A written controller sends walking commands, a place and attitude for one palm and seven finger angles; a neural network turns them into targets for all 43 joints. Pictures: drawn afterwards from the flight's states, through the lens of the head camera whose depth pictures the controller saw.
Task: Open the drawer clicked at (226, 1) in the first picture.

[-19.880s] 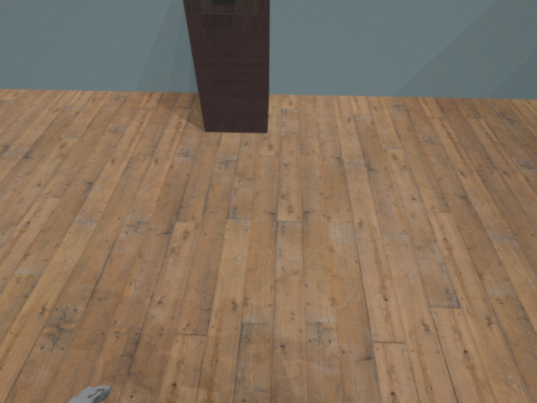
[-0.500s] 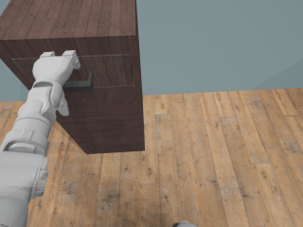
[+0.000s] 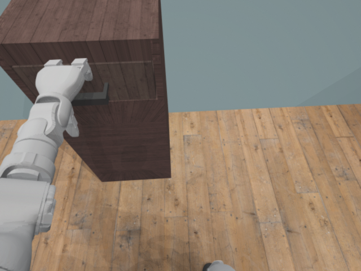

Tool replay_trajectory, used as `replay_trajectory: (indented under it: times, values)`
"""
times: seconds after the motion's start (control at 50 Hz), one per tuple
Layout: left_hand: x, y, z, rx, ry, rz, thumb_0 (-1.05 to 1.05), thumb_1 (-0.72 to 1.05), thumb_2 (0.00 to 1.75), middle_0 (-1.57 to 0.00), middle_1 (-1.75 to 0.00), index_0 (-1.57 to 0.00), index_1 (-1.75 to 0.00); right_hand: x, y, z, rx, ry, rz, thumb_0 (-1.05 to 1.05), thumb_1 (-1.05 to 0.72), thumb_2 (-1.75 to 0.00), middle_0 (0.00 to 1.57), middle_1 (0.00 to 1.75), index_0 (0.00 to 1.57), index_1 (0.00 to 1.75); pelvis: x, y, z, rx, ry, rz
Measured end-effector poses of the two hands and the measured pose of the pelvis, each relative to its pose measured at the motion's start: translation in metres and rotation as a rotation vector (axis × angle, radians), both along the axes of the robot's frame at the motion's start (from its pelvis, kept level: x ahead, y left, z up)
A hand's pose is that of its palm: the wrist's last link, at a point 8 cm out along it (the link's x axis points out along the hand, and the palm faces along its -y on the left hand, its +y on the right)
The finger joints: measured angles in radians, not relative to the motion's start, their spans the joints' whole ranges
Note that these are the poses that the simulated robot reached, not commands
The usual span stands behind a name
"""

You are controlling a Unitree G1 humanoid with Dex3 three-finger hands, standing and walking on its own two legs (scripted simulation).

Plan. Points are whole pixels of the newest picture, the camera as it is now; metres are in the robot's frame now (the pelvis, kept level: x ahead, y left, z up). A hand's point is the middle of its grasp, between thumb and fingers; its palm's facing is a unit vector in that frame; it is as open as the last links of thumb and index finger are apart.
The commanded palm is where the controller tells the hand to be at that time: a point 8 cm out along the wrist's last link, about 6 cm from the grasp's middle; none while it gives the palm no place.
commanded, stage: re-aim the fingers above the handle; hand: left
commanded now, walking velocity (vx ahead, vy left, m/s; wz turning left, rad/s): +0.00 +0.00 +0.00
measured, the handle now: (90, 92) +0.57 +0.23 +0.01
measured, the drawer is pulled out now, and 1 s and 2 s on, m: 0.00 0.00 0.00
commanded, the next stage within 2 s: lower the fingers behind the handle in 1.60 s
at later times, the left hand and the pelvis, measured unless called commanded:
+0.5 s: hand (74, 95) +0.51 +0.23 +0.07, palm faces -0.05 +0.01 -1.00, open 13.9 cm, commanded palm +0.49 +0.24 +0.12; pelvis -0.01 +0.00 +0.00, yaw -1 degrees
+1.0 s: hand (70, 95) +0.50 +0.24 +0.07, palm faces -0.02 +0.00 -1.00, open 13.9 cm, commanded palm +0.48 +0.24 +0.12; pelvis +0.00 +0.01 +0.00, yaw +0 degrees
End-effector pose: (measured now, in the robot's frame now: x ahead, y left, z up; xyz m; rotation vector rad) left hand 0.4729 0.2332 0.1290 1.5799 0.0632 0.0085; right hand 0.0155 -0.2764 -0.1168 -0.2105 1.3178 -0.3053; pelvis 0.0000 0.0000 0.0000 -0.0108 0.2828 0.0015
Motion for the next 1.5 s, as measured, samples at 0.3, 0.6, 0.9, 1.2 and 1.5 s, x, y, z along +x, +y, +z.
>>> replay_trajectory:
  times: [0.3, 0.6, 0.9, 1.2, 1.5]
  values:
    - [0.008, -0.002, -0.001, 0.012, 0.003, 0.012, 0.0, -0.49, 0.3, -0.32, -1.2, -0.32, -1.2, -0.037, 0.003, -0.001, -0.005, 0.048, -0.037, 0.0, -0.91, -0.9, 0.21, 0.3, 0.2, 0.3, -0.01, 0.002, -0.003, 0.003, 0.019, -0.011]
    - [0.017, 0.005, -0.006, -0.005, 0.004, 0.009, 0.0, -0.49, 0.3, -0.32, -1.2, -0.32, -1.2, -0.038, 0.007, -0.001, -0.01, 0.071, -0.039, 0.0, -0.91, -0.9, 0.21, 0.3, 0.2, 0.3, -0.004, 0.006, -0.005, -0.002, 0.043, -0.016]
    - [0.01, 0.005, -0.006, -0.011, 0.003, -0.018, 0.0, -0.49, 0.3, -0.32, -1.2, -0.32, -1.2, -0.003, 0.009, -0.002, 0.003, 0.024, -0.002, 0.0, -0.9, -0.9, 0.21, 0.3, 0.2, 0.3, 0.004, 0.006, -0.003, -0.007, 0.029, 0.001]
    - [0.011, 0.004, -0.004, -0.005, 0.021, -0.004, 0.0, -0.49, 0.3, -0.32, -1.2, -0.32, -1.2, 0.002, 0.006, -0.002, 0.004, 0.016, 0.001, 0.0, -0.91, -0.9, 0.21, 0.3, 0.2, 0.3, 0.005, 0.003, -0.002, -0.005, 0.024, -0.001]
    - [0.005, 0.009, -0.002, 0.013, 0.015, 0.022, 0.0, -0.49, 0.3, -0.32, -1.2, -0.32, -1.2, -0.01, 0.003, -0.002, 0.003, 0.026, -0.015, 0.0, -0.91, -0.9, 0.21, 0.3, 0.2, 0.3, 0.001, 0.002, -0.002, -0.002, 0.016, -0.005]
